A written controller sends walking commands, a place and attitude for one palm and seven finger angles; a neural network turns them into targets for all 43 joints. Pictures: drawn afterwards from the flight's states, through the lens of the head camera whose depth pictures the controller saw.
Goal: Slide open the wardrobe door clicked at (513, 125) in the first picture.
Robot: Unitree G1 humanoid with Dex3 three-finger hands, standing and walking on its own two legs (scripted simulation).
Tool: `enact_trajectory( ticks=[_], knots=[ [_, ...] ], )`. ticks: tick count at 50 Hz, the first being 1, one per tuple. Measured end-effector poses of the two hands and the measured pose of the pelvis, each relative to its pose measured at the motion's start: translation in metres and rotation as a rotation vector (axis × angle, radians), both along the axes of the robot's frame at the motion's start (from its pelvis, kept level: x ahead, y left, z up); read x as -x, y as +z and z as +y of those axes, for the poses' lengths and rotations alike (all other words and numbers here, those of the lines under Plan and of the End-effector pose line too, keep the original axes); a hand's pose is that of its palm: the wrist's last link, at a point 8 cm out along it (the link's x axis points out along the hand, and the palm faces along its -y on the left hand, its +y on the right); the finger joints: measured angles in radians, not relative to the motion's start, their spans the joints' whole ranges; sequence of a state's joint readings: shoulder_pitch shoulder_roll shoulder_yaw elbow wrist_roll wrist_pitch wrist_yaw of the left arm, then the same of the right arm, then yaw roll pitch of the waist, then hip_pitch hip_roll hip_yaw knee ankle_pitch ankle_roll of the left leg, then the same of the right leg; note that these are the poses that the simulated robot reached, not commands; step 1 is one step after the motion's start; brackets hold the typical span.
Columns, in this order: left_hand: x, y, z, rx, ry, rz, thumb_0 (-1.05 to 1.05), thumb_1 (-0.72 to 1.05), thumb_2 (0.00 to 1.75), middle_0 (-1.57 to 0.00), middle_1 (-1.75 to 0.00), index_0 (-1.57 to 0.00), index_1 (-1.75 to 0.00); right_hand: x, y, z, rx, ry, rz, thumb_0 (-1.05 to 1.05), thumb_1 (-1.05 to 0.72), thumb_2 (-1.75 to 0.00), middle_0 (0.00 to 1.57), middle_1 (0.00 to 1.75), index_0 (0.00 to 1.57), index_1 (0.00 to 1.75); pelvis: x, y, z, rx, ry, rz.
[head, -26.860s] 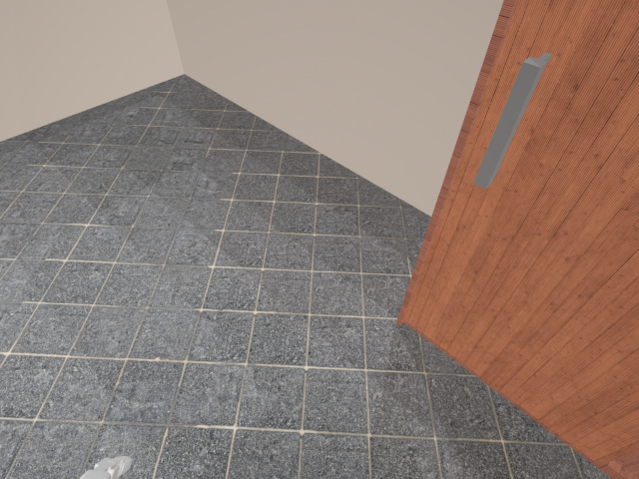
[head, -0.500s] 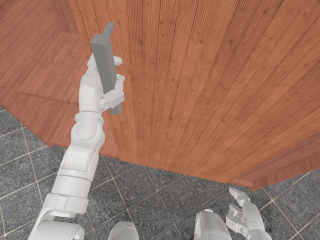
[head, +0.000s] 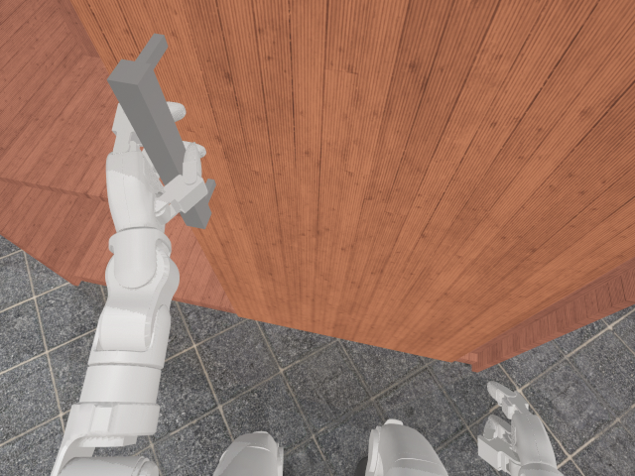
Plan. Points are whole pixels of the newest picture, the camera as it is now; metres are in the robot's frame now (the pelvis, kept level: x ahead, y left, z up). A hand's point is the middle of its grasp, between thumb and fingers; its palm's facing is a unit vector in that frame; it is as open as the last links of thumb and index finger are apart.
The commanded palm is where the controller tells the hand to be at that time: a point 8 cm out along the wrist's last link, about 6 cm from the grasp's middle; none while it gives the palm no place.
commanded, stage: step sideways, sliding the door along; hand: left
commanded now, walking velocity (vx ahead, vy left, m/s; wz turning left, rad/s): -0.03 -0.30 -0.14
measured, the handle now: (180, 147) +0.43 +0.23 +0.11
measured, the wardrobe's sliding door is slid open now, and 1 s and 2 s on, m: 0.56 0.56 0.56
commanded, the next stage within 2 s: stop walking and hold the door there in 0.10 s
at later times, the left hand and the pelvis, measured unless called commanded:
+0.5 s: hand (186, 179) +0.38 +0.21 +0.11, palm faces +0.54 -0.76 -0.37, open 6.8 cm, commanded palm +0.33 +0.24 +0.09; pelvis +0.02 -0.11 +0.00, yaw -6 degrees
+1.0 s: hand (187, 180) +0.38 +0.21 +0.11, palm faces +0.42 -0.86 -0.28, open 6.5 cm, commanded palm +0.33 +0.25 +0.09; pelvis -0.04 -0.07 +0.00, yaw -11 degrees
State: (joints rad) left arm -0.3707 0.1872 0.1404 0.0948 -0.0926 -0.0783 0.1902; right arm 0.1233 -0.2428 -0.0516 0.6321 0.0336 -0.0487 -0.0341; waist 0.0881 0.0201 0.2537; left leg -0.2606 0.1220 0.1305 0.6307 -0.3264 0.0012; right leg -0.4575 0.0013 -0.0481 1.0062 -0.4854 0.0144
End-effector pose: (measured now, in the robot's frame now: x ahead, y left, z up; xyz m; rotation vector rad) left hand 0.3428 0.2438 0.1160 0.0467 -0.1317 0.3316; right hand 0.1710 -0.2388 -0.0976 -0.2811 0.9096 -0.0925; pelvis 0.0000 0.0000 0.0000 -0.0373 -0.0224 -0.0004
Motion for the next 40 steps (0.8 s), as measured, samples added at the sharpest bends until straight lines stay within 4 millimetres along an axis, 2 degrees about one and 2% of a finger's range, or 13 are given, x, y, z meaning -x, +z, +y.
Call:
enact_trajectory(
  ticks=[6, 12, 15, 17, 20, 25, 30, 36, 40],
  knots=[
    [0.001, 0.002, -0.002, 0.019, 0.040, 0.037, 0.04, 0.69, 0.82, -0.37, -1.40, -0.21, -1.36, 0.004, 0.022, -0.008, -0.035, 0.054, 0.006, 0.01, -0.90, -0.90, 0.20, 0.30, 0.20, 0.30, -0.007, 0.015, -0.027, 0.061, -0.028, 0.002],
    [0.001, 0.003, -0.004, -0.014, 0.107, 0.055, 0.02, 0.65, 0.82, -0.39, -1.37, -0.20, -1.38, -0.016, 0.028, -0.031, -0.070, 0.076, -0.050, 0.01, -0.90, -0.90, 0.20, 0.30, 0.21, 0.30, -0.018, 0.017, -0.065, 0.067, -0.049, 0.001],
    [0.003, 0.006, 0.001, -0.190, 0.138, 0.094, -0.08, 0.59, 0.79, -0.41, -1.36, -0.24, -1.38, -0.028, 0.021, -0.056, -0.106, 0.041, -0.112, 0.01, -0.90, -0.90, 0.20, 0.30, 0.21, 0.30, -0.026, 0.008, -0.091, 0.039, -0.083, 0.009],
    [0.004, 0.008, 0.002, -0.273, 0.185, 0.128, -0.15, 0.55, 0.77, -0.42, -1.37, -0.26, -1.39, -0.035, 0.009, -0.079, -0.125, 0.018, -0.161, 0.01, -0.90, -0.90, 0.21, 0.30, 0.21, 0.30, -0.030, -0.006, -0.107, 0.006, -0.093, 0.007],
    [0.006, 0.011, -0.001, -0.284, 0.248, 0.189, -0.18, 0.54, 0.75, -0.41, -1.32, -0.28, -1.39, -0.034, -0.004, -0.114, -0.099, -0.066, -0.179, 0.01, -0.90, -0.90, 0.21, 0.30, 0.21, 0.30, -0.027, -0.007, -0.110, -0.012, -0.102, 0.009],
    [0.007, 0.014, -0.004, -0.276, 0.299, 0.254, -0.20, 0.54, 0.73, -0.39, -1.30, -0.30, -1.38, -0.003, -0.005, -0.156, -0.030, -0.190, -0.151, 0.01, -0.90, -0.90, 0.20, 0.30, 0.20, 0.30, -0.024, 0.001, -0.110, -0.056, -0.111, 0.005],
    [0.007, 0.013, -0.003, -0.244, 0.281, 0.229, -0.18, 0.54, 0.74, -0.37, -1.32, -0.31, -1.38, 0.045, 0.006, -0.173, 0.044, -0.254, -0.086, 0.01, -0.91, -0.90, 0.20, 0.30, 0.20, 0.30, -0.017, 0.003, -0.109, -0.060, -0.109, -0.008],
    [0.005, 0.005, 0.003, -0.195, 0.201, 0.133, -0.17, 0.54, 0.75, -0.39, -1.36, -0.31, -1.36, 0.098, 0.015, -0.167, 0.137, -0.295, -0.044, 0.01, -0.91, -0.90, 0.20, 0.30, 0.20, 0.30, -0.005, -0.005, -0.091, -0.013, -0.111, -0.013],
    [0.005, 0.005, 0.004, -0.180, 0.164, 0.128, -0.15, 0.57, 0.74, -0.38, -1.37, -0.29, -1.36, 0.126, 0.022, -0.141, 0.117, -0.333, -0.032, 0.01, -0.91, -0.90, 0.20, 0.30, 0.20, 0.30, 0.007, 0.001, -0.081, -0.015, -0.149, -0.023]
  ],
)
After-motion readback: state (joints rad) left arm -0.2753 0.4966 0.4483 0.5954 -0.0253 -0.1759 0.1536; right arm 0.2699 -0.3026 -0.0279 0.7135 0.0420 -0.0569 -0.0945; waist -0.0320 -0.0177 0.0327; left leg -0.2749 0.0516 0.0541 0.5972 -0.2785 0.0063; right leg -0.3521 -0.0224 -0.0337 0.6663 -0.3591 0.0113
